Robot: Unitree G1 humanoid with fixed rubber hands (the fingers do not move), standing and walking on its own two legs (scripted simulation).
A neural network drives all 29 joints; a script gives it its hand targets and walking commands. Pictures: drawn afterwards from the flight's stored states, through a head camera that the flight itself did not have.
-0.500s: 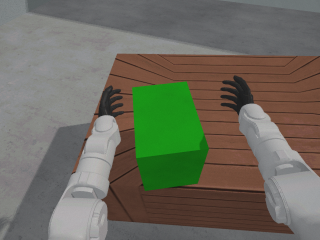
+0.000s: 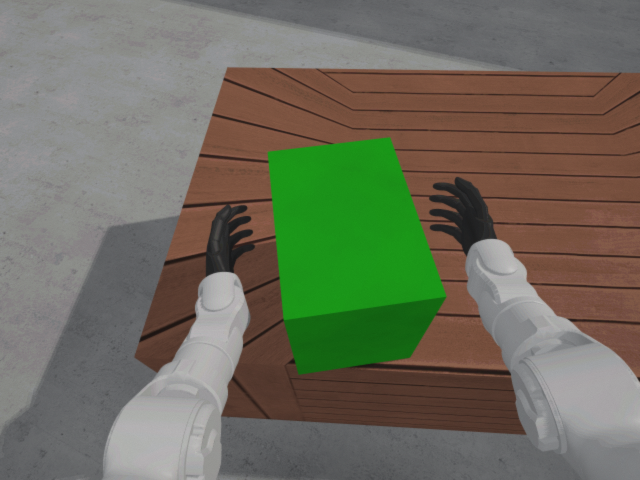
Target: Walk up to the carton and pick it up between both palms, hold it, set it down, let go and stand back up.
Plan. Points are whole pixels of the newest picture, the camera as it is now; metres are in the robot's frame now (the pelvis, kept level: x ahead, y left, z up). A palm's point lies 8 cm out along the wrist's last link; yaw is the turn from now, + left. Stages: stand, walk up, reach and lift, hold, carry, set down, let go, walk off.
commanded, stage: reach and lift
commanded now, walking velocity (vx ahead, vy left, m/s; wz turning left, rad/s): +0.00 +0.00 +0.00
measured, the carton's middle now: (342, 260) +0.44 +0.01 -0.05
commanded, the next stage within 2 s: none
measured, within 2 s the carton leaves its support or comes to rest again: neither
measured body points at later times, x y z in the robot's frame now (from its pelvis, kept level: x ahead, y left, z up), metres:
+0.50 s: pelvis +0.01 +0.00 +0.00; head +0.11 -0.02 +0.44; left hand +0.41 +0.15 +0.00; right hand +0.45 -0.15 +0.01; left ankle +0.00 +0.17 -0.72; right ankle +0.03 -0.11 -0.72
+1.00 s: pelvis +0.01 +0.00 +0.00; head +0.11 -0.01 +0.44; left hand +0.41 +0.15 +0.00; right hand +0.45 -0.12 +0.01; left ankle +0.00 +0.17 -0.72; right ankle +0.03 -0.11 -0.72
